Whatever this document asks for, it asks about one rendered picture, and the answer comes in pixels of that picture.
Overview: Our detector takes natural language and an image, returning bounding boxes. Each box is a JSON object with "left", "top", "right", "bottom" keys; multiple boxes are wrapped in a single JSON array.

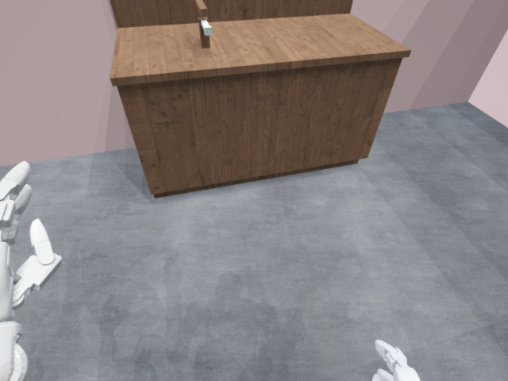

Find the right robot hand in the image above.
[{"left": 372, "top": 340, "right": 421, "bottom": 381}]

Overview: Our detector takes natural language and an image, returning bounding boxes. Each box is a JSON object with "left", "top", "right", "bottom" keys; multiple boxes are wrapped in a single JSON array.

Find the left robot forearm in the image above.
[{"left": 0, "top": 321, "right": 29, "bottom": 381}]

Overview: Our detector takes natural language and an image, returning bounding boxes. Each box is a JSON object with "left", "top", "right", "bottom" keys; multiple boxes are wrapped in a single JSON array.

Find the left robot hand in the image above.
[{"left": 0, "top": 161, "right": 62, "bottom": 322}]

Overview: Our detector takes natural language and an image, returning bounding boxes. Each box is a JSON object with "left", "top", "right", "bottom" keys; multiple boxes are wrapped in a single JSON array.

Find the tap lever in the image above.
[{"left": 201, "top": 20, "right": 212, "bottom": 36}]

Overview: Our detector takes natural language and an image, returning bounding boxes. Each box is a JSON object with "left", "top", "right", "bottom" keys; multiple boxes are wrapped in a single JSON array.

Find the counter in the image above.
[{"left": 110, "top": 0, "right": 411, "bottom": 198}]

